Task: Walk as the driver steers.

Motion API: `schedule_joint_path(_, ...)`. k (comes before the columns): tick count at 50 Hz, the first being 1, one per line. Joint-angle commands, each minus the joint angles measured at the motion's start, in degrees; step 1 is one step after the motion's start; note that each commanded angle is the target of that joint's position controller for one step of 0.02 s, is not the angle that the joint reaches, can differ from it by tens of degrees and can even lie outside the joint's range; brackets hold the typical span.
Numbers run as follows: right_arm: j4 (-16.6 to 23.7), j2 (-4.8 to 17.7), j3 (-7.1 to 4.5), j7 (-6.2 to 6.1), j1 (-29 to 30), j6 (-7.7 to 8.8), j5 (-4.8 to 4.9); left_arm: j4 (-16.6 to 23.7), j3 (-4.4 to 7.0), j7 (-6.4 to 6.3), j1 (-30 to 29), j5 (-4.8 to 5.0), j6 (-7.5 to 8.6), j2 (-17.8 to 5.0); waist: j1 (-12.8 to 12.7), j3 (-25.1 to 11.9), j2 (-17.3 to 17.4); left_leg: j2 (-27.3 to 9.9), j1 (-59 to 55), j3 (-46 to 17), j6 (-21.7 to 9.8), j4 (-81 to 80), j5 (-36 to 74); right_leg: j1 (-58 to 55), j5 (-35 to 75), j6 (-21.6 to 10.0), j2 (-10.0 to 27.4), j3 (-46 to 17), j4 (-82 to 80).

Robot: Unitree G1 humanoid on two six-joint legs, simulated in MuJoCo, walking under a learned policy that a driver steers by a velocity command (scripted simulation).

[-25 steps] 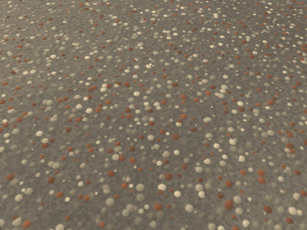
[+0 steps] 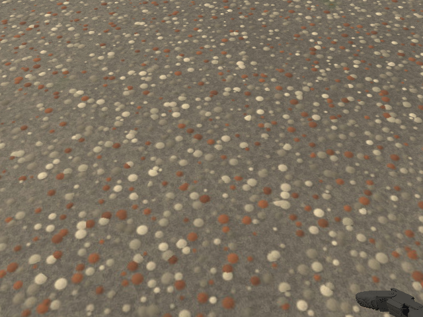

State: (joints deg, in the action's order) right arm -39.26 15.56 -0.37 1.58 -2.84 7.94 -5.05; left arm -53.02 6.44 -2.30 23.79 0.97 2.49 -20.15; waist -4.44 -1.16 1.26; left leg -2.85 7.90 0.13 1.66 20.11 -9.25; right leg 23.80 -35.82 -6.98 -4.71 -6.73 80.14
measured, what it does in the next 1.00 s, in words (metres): walks ahead: right foot, then left foot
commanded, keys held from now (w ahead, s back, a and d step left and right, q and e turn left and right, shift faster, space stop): e+shift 0.24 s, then q+shift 0.76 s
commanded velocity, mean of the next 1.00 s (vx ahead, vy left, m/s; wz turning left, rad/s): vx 0.17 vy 0.00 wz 0.09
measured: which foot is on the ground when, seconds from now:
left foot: down 0.00-0.20, up 0.22-0.60, down 0.62-1.00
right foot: up 0.00-0.18, down 0.20-0.62, up 0.64-1.00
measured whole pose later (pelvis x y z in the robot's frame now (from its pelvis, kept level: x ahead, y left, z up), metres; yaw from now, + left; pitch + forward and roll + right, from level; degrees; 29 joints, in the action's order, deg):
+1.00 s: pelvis +0.35 +0.09 -0.01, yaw +9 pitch +2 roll -2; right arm -37.9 17.7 -5.5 -0.3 -16.0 -3.8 -0.4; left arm -43.7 2.6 -1.4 6.1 -1.2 -2.6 -16.6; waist 2.3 2.8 -0.6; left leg 10.1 19.0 -13.1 -5.5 24.2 -5.5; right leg 28.4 -19.4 2.5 -2.5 -7.3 51.0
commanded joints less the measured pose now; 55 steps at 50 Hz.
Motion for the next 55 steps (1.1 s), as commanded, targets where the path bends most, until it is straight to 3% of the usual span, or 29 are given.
schedule_joint_path(1,-6.7,5.4,-2.93,-1.41,-28.4,-1.17,1.84,8.0,-3.03,-0.32,-9.2,-2.89,1.06,4.9,11.1,-4.5,4.0,-19.6,-38.1,-6.1,-3.7,12.6,54.7,49.2,7.4,1.0,5.0,7.1,8.8)
schedule_joint_path(2,-5.7,10.2,-4.59,-2.57,-21.8,-1.03,1.83,13.0,-3.59,0.91,-13.1,-4.21,0.98,4.7,8.2,-4.0,12.0,-26.6,-29.6,-17.2,-8.5,7.7,37.4,47.3,13.7,2.9,10.6,3.5,1.8)
schedule_joint_path(3,-7.0,6.1,-3.65,-3.04,-17.8,-0.94,2.60,13.6,-3.57,2.87,-17.7,-4.78,0.25,2.4,5.6,1.5,5.2,-23.1,-17.8,-12.7,-8.6,1.7,39.6,41.8,15.6,4.1,12.2,4.3,-2.3)
schedule_joint_path(4,-6.4,4.6,-2.87,-2.57,-15.5,0.01,3.33,16.0,-3.67,4.52,-20.0,-4.51,0.26,1.2,5.1,6.8,6.5,-21.8,-7.3,-9.5,-7.5,1.4,46.1,35.2,17.5,4.3,13.5,4.1,-13.3)
schedule_joint_path(5,-6.9,2.6,-2.47,-2.50,-12.5,-0.05,3.63,15.8,-3.81,6.01,-18.9,-3.53,0.17,1.0,2.5,8.4,2.5,-16.8,0.1,-2.4,-5.8,1.7,47.9,25.8,21.0,4.2,11.6,6.9,-21.1)
schedule_joint_path(6,-6.7,2.8,-2.52,-2.87,-8.9,-0.09,4.56,15.1,-4.49,7.12,-15.8,-2.93,0.01,2.8,-0.5,8.0,1.5,-12.5,9.4,3.8,-4.4,2.3,43.3,11.8,26.3,3.5,9.1,10.2,-30.7)
schedule_joint_path(8,-6.6,7.0,-3.58,-2.91,-8.1,-0.24,5.78,11.6,-3.81,7.00,-5.1,-2.77,-1.13,1.7,-4.7,-0.1,3.2,-9.7,13.0,8.5,-3.1,12.9,55.1,-10.5,31.5,1.1,0.4,16.4,-33.8)
schedule_joint_path(9,-5.6,7.9,-3.69,-2.66,-6.7,-0.43,6.44,9.1,-2.59,6.39,4.9,-3.38,-1.01,-0.9,-9.7,-7.2,2.7,-10.4,17.8,8.9,-1.8,28.0,54.5,-25.6,36.2,-2.3,-0.3,12.4,-36.0)
schedule_joint_path(10,-5.4,7.1,-3.71,-1.90,-6.8,-1.09,7.00,7.6,-1.07,5.35,8.5,-3.65,-1.16,-4.0,-11.4,-10.9,-2.4,-5.4,24.3,10.8,0.4,47.5,17.0,-35.7,48.0,-6.9,3.0,5.9,-42.1)
schedule_joint_path(11,-4.0,4.3,-3.26,-1.32,-14.8,-2.75,6.13,11.3,0.83,4.02,2.9,-1.78,-1.92,-12.1,-5.1,-14.6,-16.4,3.8,28.1,13.9,2.5,75.5,-28.6,-38.7,93.1,-12.9,18.4,-13.3,-42.3)
schedule_joint_path(12,-0.9,7.6,-3.49,-1.90,-16.4,-4.00,5.72,14.6,1.24,3.33,3.9,-1.50,-2.63,-12.8,-7.1,-28.4,-10.4,5.1,35.4,0.2,3.4,84.7,-27.5,-49.3,99.8,-22.7,24.8,-28.5,-44.5)
schedule_joint_path(13,-0.6,6.0,-2.11,-2.76,-16.7,-4.80,5.34,16.4,0.59,1.77,-1.6,-1.82,-3.31,-9.3,-4.3,-25.4,-2.5,1.7,38.3,-3.5,2.4,82.5,-21.9,-44.9,85.0,-21.9,26.9,-29.1,-49.0)
schedule_joint_path(14,-1.3,5.3,-1.82,-3.40,-18.1,-5.89,4.52,17.2,-0.73,0.75,-7.2,-1.85,-3.75,-4.8,-1.0,-16.5,3.1,-0.7,37.7,-3.1,2.1,77.2,-19.6,-33.1,74.4,-20.0,25.7,-25.8,-51.4)
schedule_joint_path(15,-1.2,5.2,-1.83,-3.97,-17.5,-7.06,3.25,16.6,-2.11,0.34,-10.0,-1.91,-3.37,-1.5,2.0,-9.0,5.5,-2.5,35.6,-2.9,1.7,71.1,-20.2,-22.7,69.7,-17.4,22.8,-22.1,-53.2)
schedule_joint_path(16,-2.2,5.1,-1.70,-4.25,-20.7,-8.26,2.56,16.1,-3.07,0.26,-12.3,-1.97,-2.56,0.2,5.3,-4.6,5.6,-3.1,30.6,-3.0,1.3,64.7,-20.8,-13.7,70.1,-15.8,21.2,-16.9,-54.9)
schedule_joint_path(18,-3.7,3.9,-1.38,-4.05,-24.1,-9.74,3.32,14.1,-4.00,1.03,-13.4,-2.40,-0.81,1.1,7.1,-3.8,4.2,-2.6,19.5,-2.0,0.5,53.8,-17.4,-4.2,73.9,-13.2,19.0,-7.8,-57.9)
schedule_joint_path(20,-5.3,1.6,-0.88,-3.43,-27.3,-9.47,4.70,12.0,-4.61,1.75,-16.1,-3.20,0.61,1.9,9.0,-5.5,1.3,-2.2,13.3,-2.0,-0.6,40.6,-10.7,-3.5,75.5,-9.5,15.8,1.5,-58.7)
schedule_joint_path(22,-5.5,1.1,-1.11,-2.82,-26.2,-8.81,5.30,10.7,-4.34,2.19,-17.7,-3.31,1.08,1.4,8.0,-5.7,-3.1,-1.1,13.2,0.1,-1.2,32.1,-3.8,-8.3,72.0,-6.5,14.2,6.9,-59.2)
schedule_joint_path(26,-1.3,3.0,-2.68,-1.64,-17.5,-9.03,4.33,9.2,-3.55,2.02,-15.2,-2.49,-0.71,0.9,4.4,-3.3,-6.6,-0.6,15.4,2.3,-2.1,26.3,-3.4,-11.4,54.3,-4.9,16.0,9.8,-58.1)
schedule_joint_path(30,0.0,2.0,-3.52,-0.57,-18.3,-9.37,3.33,9.5,-2.57,0.94,-16.2,-2.24,-2.53,0.4,5.7,0.0,-6.0,1.2,10.4,3.6,-3.9,16.5,-4.8,-8.1,34.9,-1.4,17.7,9.6,-51.9)
schedule_joint_path(31,-0.2,3.5,-4.03,-0.56,-19.8,-8.77,2.83,9.2,-2.26,0.63,-14.6,-2.64,-2.82,0.7,5.9,0.8,-1.3,-0.1,7.6,-1.2,-5.4,10.8,3.2,-6.2,26.9,1.7,14.9,11.7,-45.1)
schedule_joint_path(32,0.3,9.4,-5.46,-1.09,-22.2,-7.86,2.47,10.4,-2.15,0.71,-12.5,-3.29,-3.55,2.1,4.9,1.6,12.9,-11.3,4.7,-20.3,-9.0,4.8,22.7,1.6,9.5,5.5,6.8,16.5,-28.5)
schedule_joint_path(33,0.4,14.3,-6.90,-1.42,-25.0,-8.37,3.52,13.2,-3.15,0.63,-13.9,-2.18,-4.41,4.8,6.5,-1.9,20.9,-18.6,0.6,-38.0,-18.8,-2.5,30.5,11.0,-5.3,7.0,-1.9,10.2,-17.9)
schedule_joint_path(34,0.9,13.3,-7.12,-1.78,-24.9,-9.12,3.90,12.7,-3.49,0.73,-14.3,-2.62,-4.46,4.4,6.5,-3.3,11.3,-16.9,-0.6,-36.3,-20.0,-3.9,18.9,12.3,-1.8,7.1,0.7,4.5,-11.8)
schedule_joint_path(36,1.6,9.4,-6.39,-2.46,-18.1,-10.59,3.93,12.7,-3.09,1.10,-18.4,-1.94,-3.63,2.9,4.8,0.5,2.0,-9.6,3.2,-26.3,-15.8,-2.8,7.2,13.3,9.3,7.2,3.7,2.7,-14.4)
schedule_joint_path(38,3.1,7.4,-6.14,-2.26,-15.4,-10.88,4.79,12.0,-2.89,1.26,-17.5,-2.65,-3.74,1.9,4.7,-2.3,4.0,-5.9,1.5,-22.6,-13.1,-2.0,10.7,11.3,13.9,8.1,3.7,3.5,-16.0)
schedule_joint_path(41,3.1,8.5,-6.75,-2.04,-17.4,-10.57,5.20,12.2,-3.03,1.31,-16.9,-2.45,-4.43,1.9,5.6,-4.5,2.5,-4.7,-1.7,-23.4,-11.6,-1.3,11.4,11.7,15.7,9.2,3.2,2.5,-18.4)
schedule_joint_path(48,3.9,11.3,-7.74,-2.12,-16.9,-11.35,4.59,13.4,-2.85,0.77,-19.3,-2.24,-4.35,-0.8,7.5,-2.2,5.7,-2.2,-1.7,-31.6,-10.5,-3.7,-4.1,11.8,16.3,9.7,1.9,-0.4,-28.9)
schedule_joint_path(55,4.2,12.7,-8.07,-1.34,-14.2,-11.42,3.82,13.4,-2.93,0.66,-19.3,-1.62,-3.04,-2.6,7.5,-2.2,6.2,-0.5,1.1,-37.4,-10.7,-2.5,-3.7,4.6,15.4,7.4,-0.1,-1.5,-36.6)
Velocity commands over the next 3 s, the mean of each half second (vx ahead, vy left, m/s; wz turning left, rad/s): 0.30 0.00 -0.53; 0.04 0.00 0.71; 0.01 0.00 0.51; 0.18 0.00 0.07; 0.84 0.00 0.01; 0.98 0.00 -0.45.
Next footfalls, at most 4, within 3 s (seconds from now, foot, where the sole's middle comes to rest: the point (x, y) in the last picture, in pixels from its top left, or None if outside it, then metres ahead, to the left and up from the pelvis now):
0.20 right None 0.34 -0.04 -0.79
0.62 left None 0.44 0.14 -0.79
1.24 right None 0.47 -0.02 -0.79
1.60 left None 0.34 0.16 -0.79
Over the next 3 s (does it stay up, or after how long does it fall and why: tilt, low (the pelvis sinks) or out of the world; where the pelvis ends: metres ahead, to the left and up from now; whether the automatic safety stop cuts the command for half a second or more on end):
stays up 1.17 0.32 -0.05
